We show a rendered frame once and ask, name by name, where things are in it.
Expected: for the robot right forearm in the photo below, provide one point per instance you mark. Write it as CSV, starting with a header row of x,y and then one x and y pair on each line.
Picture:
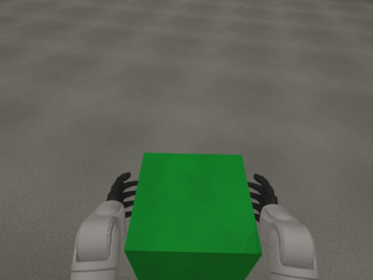
x,y
291,249

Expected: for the carton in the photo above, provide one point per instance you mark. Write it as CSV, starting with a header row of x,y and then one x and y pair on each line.
x,y
192,219

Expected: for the robot right hand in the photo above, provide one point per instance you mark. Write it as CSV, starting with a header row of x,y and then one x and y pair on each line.
x,y
267,194

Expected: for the robot left hand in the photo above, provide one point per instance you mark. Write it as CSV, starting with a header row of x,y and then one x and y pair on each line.
x,y
117,193

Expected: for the robot left forearm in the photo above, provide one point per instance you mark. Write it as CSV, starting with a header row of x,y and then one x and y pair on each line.
x,y
97,243

